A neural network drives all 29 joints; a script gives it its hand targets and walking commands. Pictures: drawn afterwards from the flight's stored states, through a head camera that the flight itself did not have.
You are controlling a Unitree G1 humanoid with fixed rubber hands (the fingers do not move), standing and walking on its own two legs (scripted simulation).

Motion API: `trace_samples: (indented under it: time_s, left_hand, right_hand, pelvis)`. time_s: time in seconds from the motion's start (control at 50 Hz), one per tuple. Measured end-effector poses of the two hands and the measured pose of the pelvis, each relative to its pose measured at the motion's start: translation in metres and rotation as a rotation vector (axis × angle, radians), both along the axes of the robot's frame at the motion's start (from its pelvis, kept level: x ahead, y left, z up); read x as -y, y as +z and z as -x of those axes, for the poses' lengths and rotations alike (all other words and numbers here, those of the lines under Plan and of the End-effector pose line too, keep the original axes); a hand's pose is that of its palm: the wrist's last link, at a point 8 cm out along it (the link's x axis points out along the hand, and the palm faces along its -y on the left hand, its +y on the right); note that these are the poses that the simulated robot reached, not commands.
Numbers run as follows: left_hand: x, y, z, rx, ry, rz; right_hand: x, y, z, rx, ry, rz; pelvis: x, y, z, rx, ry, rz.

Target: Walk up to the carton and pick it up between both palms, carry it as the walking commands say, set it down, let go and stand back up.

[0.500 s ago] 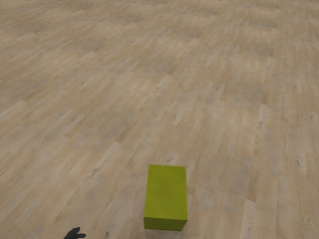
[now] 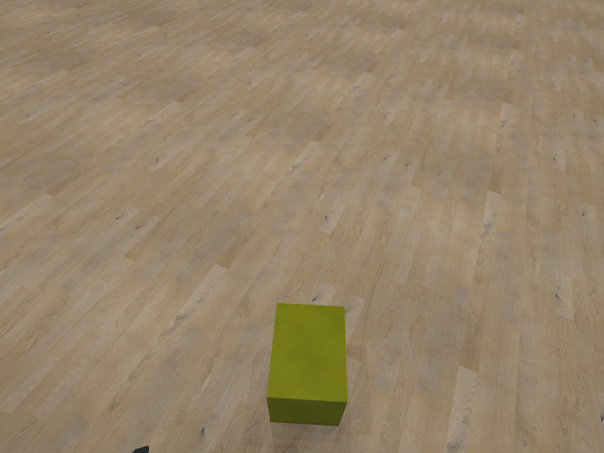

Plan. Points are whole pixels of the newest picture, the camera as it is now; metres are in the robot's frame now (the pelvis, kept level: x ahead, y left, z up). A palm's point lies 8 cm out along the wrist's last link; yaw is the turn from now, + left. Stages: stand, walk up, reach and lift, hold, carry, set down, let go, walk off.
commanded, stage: walk up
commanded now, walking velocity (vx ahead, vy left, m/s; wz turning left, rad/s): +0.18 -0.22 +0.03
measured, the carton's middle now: (307, 364) +0.48 -0.01 -0.65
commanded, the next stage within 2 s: stand in 1.08 s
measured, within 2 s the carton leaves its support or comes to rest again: neither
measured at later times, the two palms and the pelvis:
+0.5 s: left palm out of the picture +0.08 +0.21 -0.11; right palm out of the picture +0.05 -0.28 -0.13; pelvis +0.01 -0.05 +0.00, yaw +0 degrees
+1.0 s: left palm out of the picture +0.06 +0.24 -0.13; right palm out of the picture +0.03 -0.25 -0.12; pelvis -0.01 -0.01 +0.00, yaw +0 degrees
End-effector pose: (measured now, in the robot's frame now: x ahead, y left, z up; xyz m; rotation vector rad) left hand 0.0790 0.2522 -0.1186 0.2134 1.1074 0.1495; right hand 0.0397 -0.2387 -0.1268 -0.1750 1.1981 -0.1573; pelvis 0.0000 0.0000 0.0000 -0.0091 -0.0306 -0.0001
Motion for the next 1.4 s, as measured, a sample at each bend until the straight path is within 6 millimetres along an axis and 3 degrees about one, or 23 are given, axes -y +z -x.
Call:
trace_samples:
  time_s: [0.16, 0.36, 0.5, 0.62, 0.86, 1.36, 1.4]
  left_hand:
    - [0.006, -0.01, -0.006, -0.016, -0.017, 0.053]
    - [0.037, -0.001, -0.007, -0.046, -0.01, 0.0]
    - [0.045, 0.006, -0.004, -0.038, -0.004, -0.033]
    - [0.041, 0.002, 0.002, -0.024, -0.007, -0.02]
    - [0.012, -0.011, 0.016, -0.004, -0.004, 0.025]
    - [0.014, -0.009, 0.021, 0.0, -0.002, 0.019]
    - [0.015, -0.007, 0.013, -0.002, -0.007, 0.021]
  right_hand:
    - [0.006, 0.012, 0.003, -0.014, -0.024, 0.067]
    - [0.037, -0.004, -0.008, -0.026, -0.018, 0.009]
    - [0.045, -0.007, -0.007, -0.042, -0.016, -0.015]
    - [0.041, -0.005, 0.001, -0.041, -0.023, -0.001]
    - [0.012, 0.005, 0.011, 0.0, -0.017, 0.043]
    - [0.013, 0.004, 0.012, 0.024, -0.008, 0.029]
    - [0.011, 0.006, 0.004, 0.028, 0.0, 0.019]
  pelvis:
    - [-0.002, 0.002, -0.005, -0.01, -0.011, 0.028]
    - [0.036, 0.0, -0.015, -0.038, -0.01, -0.027]
    - [0.047, 0.002, -0.014, -0.039, -0.008, -0.043]
    - [0.041, 0.001, -0.006, -0.028, -0.012, -0.029]
    - [0.007, -0.002, 0.01, -0.006, -0.01, 0.017]
    - [0.01, -0.002, 0.014, 0.0, -0.008, 0.011]
    - [0.01, -0.004, 0.016, 0.008, -0.008, 0.011]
